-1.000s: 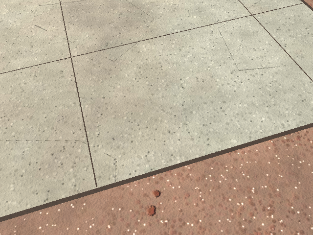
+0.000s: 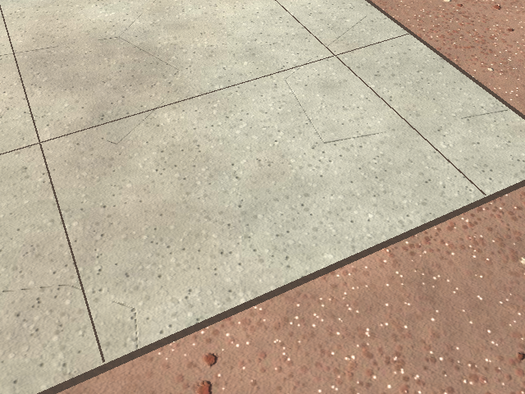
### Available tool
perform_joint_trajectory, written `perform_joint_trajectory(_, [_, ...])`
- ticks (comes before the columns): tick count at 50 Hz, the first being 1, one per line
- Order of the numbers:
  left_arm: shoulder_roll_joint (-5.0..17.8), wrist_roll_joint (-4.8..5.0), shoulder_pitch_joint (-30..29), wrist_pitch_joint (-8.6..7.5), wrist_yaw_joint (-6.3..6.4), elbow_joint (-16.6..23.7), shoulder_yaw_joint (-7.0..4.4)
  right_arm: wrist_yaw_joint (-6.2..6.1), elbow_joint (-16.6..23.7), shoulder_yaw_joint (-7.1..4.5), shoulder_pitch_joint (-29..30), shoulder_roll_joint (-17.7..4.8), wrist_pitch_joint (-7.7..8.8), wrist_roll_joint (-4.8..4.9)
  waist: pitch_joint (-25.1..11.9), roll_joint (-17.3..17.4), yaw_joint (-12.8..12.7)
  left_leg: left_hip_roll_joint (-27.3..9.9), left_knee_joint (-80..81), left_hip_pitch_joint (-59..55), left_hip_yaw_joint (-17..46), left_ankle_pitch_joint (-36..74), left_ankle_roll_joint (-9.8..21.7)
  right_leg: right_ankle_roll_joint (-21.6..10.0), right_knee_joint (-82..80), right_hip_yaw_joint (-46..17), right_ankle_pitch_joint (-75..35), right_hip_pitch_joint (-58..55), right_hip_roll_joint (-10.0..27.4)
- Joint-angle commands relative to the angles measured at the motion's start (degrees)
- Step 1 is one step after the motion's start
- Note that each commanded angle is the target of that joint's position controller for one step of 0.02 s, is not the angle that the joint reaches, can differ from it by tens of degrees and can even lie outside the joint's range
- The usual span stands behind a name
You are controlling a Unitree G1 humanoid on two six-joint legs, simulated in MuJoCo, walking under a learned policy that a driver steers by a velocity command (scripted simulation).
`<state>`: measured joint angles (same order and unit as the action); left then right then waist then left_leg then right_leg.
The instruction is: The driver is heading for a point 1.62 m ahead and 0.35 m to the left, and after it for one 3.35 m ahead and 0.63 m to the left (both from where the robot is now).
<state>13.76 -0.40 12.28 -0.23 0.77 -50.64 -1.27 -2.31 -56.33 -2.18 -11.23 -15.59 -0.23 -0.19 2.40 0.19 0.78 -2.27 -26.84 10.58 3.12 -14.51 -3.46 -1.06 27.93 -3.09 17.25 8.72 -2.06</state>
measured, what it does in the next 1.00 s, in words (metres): walks ahead: right foot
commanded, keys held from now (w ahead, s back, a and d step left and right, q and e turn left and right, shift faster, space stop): no key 0.24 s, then w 0.76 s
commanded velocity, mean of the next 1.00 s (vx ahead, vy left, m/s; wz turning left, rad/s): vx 0.27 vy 0.00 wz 0.00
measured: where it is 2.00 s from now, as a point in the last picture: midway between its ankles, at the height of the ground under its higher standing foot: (259, 282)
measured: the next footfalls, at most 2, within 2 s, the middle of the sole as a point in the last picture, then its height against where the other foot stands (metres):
right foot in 0.94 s outside the picture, level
left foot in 1.48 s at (217, 318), level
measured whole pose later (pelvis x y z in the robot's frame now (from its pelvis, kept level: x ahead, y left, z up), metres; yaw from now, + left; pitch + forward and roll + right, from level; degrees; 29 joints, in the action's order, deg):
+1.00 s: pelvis +0.28 +0.00 -0.02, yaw +1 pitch +1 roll +0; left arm 14.1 1.0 -1.1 -5.7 -2.1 -46.9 -2.3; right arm -0.4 -60.4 -1.4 -26.1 -13.9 3.8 0.5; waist 3.2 0.6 3.1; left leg -0.2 -50.4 3.1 2.8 -27.1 1.2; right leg -4.5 33.5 3.8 7.8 27.1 -1.5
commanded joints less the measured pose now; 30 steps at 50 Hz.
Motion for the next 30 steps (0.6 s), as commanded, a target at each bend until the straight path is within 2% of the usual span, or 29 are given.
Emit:
perform_joint_trajectory(1, [6.7,0.08,0.5,-0.6,0.25,1.4,-1.39,-0.36,1.0,-1.18,-0.3,-6.5,0.45,0.05,-1.5,-0.9,-0.1,-0.1,2.3,-1.9,-0.3,10.4,0.8,-0.9,-5.7,-3.2,-13.5,2.4,3.6])
perform_joint_trajectory(12, [6.4,0.24,2.0,-0.51,0.65,-2.9,-0.88,-0.6,-2.6,-0.75,-1.5,-5.5,0.21,0.11,-0.5,-0.5,-0.2,0.4,2.6,-1.4,-0.7,9.6,1.1,-0.4,-5.9,-1.9,-11.6,3.1,2.8])
perform_joint_trajectory(13, [6.3,0.28,2.9,-0.41,0.77,-3.6,-0.82,-0.62,-3.2,-0.56,-2.4,-4.8,0.14,0.13,-1.6,-1.0,-0.2,1.3,2.2,-1.7,-1.8,4.6,1.2,-0.6,-6.7,-1.8,-5.4,2.7,2.4])
perform_joint_trajectory(14, [7.1,0.61,3.2,-0.18,0.98,-3.9,-1.11,-0.68,-3.5,-0.53,-2.4,-4.5,0.08,0.43,-0.8,-2.0,-0.6,3.0,0.2,0.0,-3.6,-3.3,1.6,-1.6,-7.6,-2.4,5.6,3.3,2.3])
perform_joint_trajectory(15, [8.6,0.96,3.4,-0.02,1.11,-3.9,-1.58,-0.67,-3.1,-0.51,-1.7,-4.3,0.2,0.69,1.0,-3.9,-1.1,4.5,-3.0,3.2,-5.2,-10.8,2.1,-3.3,-9.3,-4.9,17.5,4.8,3.5])
perform_joint_trajectory(16, [9.8,1.14,4.3,-0.13,1.14,-3.9,-1.93,-0.53,-2.3,-0.41,-0.4,-3.9,0.66,0.72,3.4,-6.4,-1.8,5.0,-6.7,7.4,-5.9,-14.3,2.6,-5.5,-12.4,-9.8,26.4,6.0,6.8])
perform_joint_trajectory(17, [11.3,1.36,5.8,-0.51,1.09,-4.1,-2.42,-0.18,-1.3,-0.19,0.9,-3.2,1.52,0.88,5.1,-9.7,-2.6,4.7,-11.6,11.3,-6.4,-13.6,3.1,-8.2,-16.1,-16.6,32.0,6.0,11.6])
perform_joint_trajectory(18, [12.4,1.6,6.5,-1.06,1.07,-4.3,-2.88,0.31,-0.5,0.07,1.8,-2.4,2.54,1.18,7.0,-11.6,-2.8,2.9,-15.9,12.7,-4.7,-11.9,4.1,-11.0,-18.7,-22.9,33.1,7.8,15.9])
perform_joint_trajectory(19, [12.0,1.61,5.7,-1.64,1.07,-4.0,-2.91,0.89,-0.3,0.02,1.5,-2.4,3.53,1.57,8.2,-11.5,-2.1,1.2,-17.7,14.2,-3.2,-11.9,5.2,-12.4,-19.4,-25.3,30.7,8.1,17.9])
perform_joint_trajectory(20, [11.2,1.73,4.2,-2.07,0.98,-3.4,-2.8,1.48,-0.4,0.0,0.6,-2.4,4.38,1.89,8.5,-11.0,-1.1,0.2,-16.0,14.4,-2.7,-13.4,6.5,-12.2,-18.7,-24.5,27.1,7.3,18.2])
perform_joint_trajectory(21, [10.7,2.18,2.0,-2.19,0.87,-2.6,-2.7,2.0,-1.0,-0.03,-1.5,-2.3,5.1,2.05,7.8,-9.9,0.7,0.0,-10.1,10.5,-3.2,-12.7,7.6,-10.9,-17.0,-21.3,23.7,8.0,16.9])
perform_joint_trajectory(22, [10.3,2.63,-1.2,-2.05,0.73,-1.6,-2.55,2.29,-3.1,-0.31,-6.5,-2.2,5.58,2.05,6.4,-8.2,3.5,1.2,-1.4,0.3,-4.8,-6.8,8.3,-8.6,-14.2,-15.9,19.4,12.4,13.5])
perform_joint_trajectory(23, [8.8,2.33,-2.7,-2.11,0.6,-0.7,-2.15,2.41,-5.6,-0.95,-11.3,-3.2,5.65,1.47,4.6,-4.8,5.0,2.4,1.8,-8.2,-3.8,-1.5,7.5,-6.4,-7.6,-10.3,12.6,16.1,9.1])
perform_joint_trajectory(24, [4.9,1.46,-3.3,-2.56,0.27,0.1,-0.99,2.31,-7.1,-1.88,-18.0,-6.5,5.66,0.96,0.6,6.1,6.7,-6.6,8.3,-15.9,10.0,-6.3,9.2,-2.8,9.9,-1.5,6.8,21.3,3.1])
perform_joint_trajectory(25, [4.0,1.77,-3.6,-3.53,0.66,2.8,-0.98,3.18,-7.6,-3.24,-23.3,-13.6,6.12,0.75,-0.9,19.3,7.0,-18.3,17.5,-20.3,34.5,-15.0,17.1,-0.7,24.4,2.2,14.3,31.6,-2.5])
perform_joint_trajectory(26, [6.8,3.01,-2.7,-4.31,0.6,2.3,-1.63,3.41,-6.6,-1.94,-18.9,-9.9,6.9,0.09,2.2,11.8,4.4,-20.8,18.8,-16.8,38.6,-19.2,19.3,-1.4,34.4,-2.8,15.4,35.3,0.8])
perform_joint_trajectory(27, [7.1,3.6,-1.6,-4.96,0.02,1.6,-1.74,3.33,-4.8,-1.11,-14.6,-6.6,7.38,0.52,5.7,7.6,2.5,-18.8,18.5,-15.2,32.1,-18.0,17.8,-2.4,37.5,-3.9,9.2,38.1,3.5])
perform_joint_trajectory(28, [6.9,3.2,-0.8,-5.39,-0.34,0.6,-1.86,3.46,-3.8,-0.82,-12.4,-5.8,7.52,0.67,5.6,6.2,1.6,-15.8,18.7,-15.2,25.5,-13.9,15.6,-3.0,37.2,-2.6,3.8,38.2,5.5])
perform_joint_trajectory(29, [7.6,2.51,-2.1,-5.71,-0.49,0.7,-2.3,3.58,-3.2,-0.56,-11.4,-5.3,7.39,0.78,5.7,5.0,1.5,-14.2,18.9,-15.9,20.7,-6.8,14.0,-3.0,35.2,-1.6,-0.3,38.9,6.9])
perform_joint_trajectory(30, [7.8,1.91,-3.4,-5.82,-0.86,0.9,-2.64,3.53,-3.3,0.02,-12.2,-3.6,7.02,0.54,4.8,5.2,1.7,-12.0,18.9,-15.7,15.5,1.1,12.6,-2.7,33.0,-0.6,-3.5,37.1,7.9])
Keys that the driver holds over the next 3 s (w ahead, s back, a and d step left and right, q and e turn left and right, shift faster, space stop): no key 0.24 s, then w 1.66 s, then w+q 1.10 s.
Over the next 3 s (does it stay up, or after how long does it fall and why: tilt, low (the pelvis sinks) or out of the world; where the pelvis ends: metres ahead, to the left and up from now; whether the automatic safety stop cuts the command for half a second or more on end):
stays up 1.38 0.16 0.00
